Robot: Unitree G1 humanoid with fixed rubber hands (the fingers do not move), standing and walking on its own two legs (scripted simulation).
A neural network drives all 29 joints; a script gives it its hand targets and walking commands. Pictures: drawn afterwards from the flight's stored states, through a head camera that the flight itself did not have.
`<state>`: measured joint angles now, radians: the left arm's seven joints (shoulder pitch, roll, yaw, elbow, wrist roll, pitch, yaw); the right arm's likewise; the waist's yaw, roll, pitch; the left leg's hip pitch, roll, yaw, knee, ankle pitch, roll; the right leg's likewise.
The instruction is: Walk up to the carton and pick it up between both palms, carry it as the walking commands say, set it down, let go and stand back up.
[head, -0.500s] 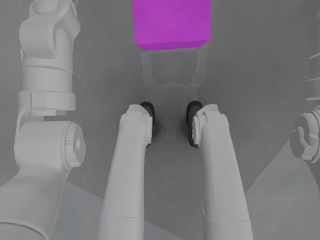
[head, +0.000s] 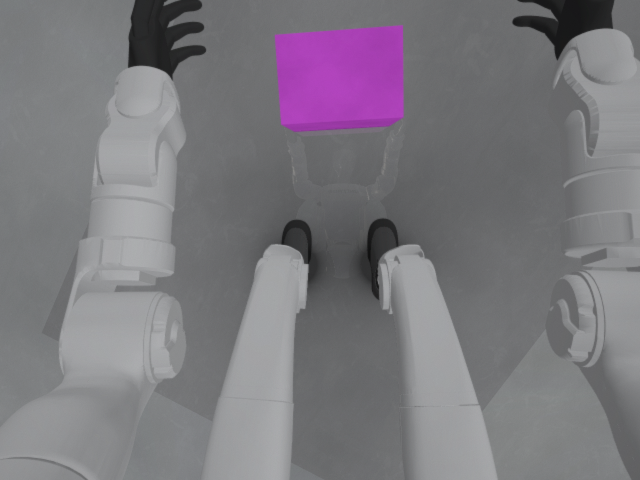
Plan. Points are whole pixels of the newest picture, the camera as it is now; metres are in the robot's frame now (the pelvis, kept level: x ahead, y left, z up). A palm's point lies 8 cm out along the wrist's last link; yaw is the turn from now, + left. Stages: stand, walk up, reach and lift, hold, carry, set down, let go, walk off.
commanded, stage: let go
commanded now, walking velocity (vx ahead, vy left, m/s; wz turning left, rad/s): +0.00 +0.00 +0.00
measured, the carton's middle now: (340, 87) +0.53 +0.02 -0.57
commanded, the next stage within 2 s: stand in 1.16 s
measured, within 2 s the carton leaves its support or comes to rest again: neither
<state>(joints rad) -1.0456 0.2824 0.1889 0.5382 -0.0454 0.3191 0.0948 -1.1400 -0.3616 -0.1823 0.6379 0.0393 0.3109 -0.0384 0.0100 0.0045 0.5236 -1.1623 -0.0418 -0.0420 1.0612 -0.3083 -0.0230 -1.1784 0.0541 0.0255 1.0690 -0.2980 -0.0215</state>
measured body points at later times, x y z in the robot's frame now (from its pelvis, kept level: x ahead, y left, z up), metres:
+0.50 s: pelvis +0.06 +0.00 +0.07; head +0.22 +0.00 +0.49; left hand +0.33 +0.23 -0.02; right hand +0.35 -0.22 -0.02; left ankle +0.10 +0.13 -0.64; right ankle +0.10 -0.10 -0.64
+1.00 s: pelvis +0.11 +0.01 +0.09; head +0.13 +0.01 +0.54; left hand +0.28 +0.24 +0.02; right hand +0.27 -0.22 +0.01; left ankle +0.10 +0.13 -0.64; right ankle +0.10 -0.10 -0.64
